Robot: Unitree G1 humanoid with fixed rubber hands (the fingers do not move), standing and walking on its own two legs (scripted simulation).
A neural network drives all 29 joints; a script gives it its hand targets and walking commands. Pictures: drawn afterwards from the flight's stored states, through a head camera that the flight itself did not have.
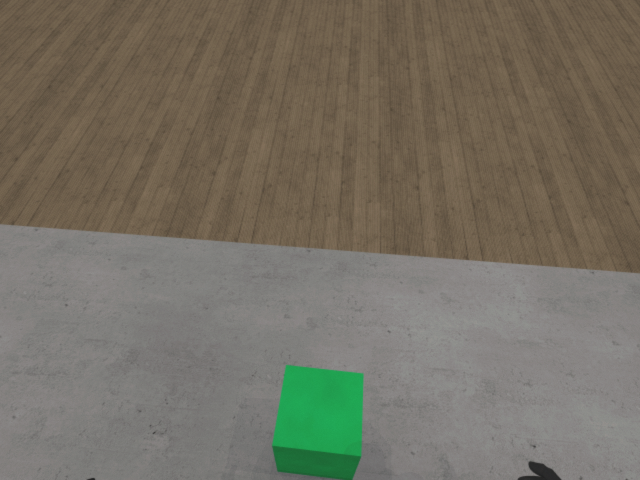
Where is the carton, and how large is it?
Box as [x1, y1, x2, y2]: [272, 365, 363, 479]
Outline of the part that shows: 286,365 272,444 277,470 309,475 351,479 360,457 363,373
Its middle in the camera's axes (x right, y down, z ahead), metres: -0.01 +0.52 +1.06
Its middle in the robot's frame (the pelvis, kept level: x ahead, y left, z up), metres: +0.40 -0.02 -0.66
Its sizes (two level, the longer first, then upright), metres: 0.210 0.200 0.250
